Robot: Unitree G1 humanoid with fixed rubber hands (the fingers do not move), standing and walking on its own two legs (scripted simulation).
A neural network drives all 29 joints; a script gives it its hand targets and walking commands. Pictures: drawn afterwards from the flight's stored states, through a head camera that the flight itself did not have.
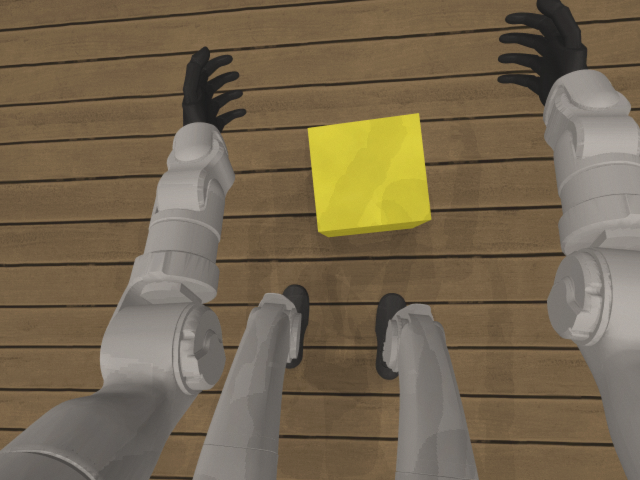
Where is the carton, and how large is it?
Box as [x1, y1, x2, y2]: [308, 113, 430, 236]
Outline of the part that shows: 418,113 308,128 317,225 319,232 327,236 335,236 410,228 430,219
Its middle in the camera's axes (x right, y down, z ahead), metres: +0.10 -0.11 +0.85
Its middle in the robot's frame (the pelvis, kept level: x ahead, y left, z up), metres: +0.49 -0.02 -0.51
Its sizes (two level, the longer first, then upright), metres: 0.210 0.200 0.250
